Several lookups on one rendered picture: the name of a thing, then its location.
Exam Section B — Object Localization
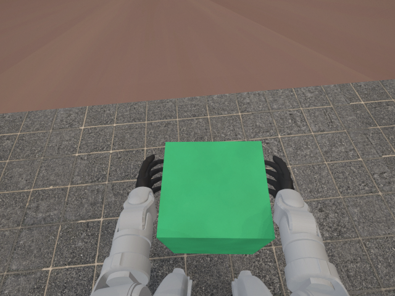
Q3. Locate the carton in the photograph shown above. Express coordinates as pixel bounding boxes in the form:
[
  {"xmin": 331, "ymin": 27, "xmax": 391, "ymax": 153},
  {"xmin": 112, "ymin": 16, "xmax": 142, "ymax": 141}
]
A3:
[{"xmin": 157, "ymin": 141, "xmax": 275, "ymax": 254}]

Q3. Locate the right robot shin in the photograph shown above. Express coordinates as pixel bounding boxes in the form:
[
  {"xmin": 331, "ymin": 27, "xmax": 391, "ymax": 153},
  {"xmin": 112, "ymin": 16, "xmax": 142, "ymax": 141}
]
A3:
[{"xmin": 238, "ymin": 270, "xmax": 252, "ymax": 277}]

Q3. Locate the robot right forearm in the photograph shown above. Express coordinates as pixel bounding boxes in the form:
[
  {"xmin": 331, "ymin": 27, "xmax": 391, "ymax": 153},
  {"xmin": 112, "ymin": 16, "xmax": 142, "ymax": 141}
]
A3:
[{"xmin": 273, "ymin": 189, "xmax": 350, "ymax": 296}]

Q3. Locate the robot right thigh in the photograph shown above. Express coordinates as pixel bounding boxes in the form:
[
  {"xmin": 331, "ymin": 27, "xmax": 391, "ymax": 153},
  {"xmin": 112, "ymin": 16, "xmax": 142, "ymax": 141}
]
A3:
[{"xmin": 231, "ymin": 275, "xmax": 273, "ymax": 296}]

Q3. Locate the robot right hand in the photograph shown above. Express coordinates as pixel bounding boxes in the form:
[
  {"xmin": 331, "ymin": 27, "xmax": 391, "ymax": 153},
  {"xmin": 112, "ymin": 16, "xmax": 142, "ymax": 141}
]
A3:
[{"xmin": 264, "ymin": 155, "xmax": 294, "ymax": 198}]

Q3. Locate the robot left hand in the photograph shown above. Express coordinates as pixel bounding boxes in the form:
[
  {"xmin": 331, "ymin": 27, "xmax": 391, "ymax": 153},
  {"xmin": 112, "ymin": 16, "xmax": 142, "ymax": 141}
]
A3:
[{"xmin": 135, "ymin": 154, "xmax": 164, "ymax": 194}]

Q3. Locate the robot left forearm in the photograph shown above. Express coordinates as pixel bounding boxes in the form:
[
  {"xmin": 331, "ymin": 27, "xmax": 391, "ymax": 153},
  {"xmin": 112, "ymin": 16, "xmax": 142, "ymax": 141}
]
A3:
[{"xmin": 90, "ymin": 187, "xmax": 157, "ymax": 296}]

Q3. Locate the left robot upper arm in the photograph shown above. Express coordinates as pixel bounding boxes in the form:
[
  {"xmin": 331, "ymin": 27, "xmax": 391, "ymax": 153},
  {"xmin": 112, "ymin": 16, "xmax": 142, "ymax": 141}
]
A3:
[{"xmin": 91, "ymin": 282, "xmax": 152, "ymax": 296}]

